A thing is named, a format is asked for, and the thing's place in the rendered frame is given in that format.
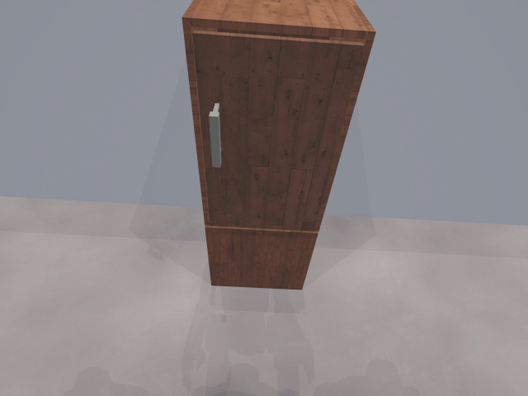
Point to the cupboard door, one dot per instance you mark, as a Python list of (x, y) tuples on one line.
[(282, 104)]

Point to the handle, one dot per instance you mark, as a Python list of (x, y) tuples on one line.
[(215, 136)]

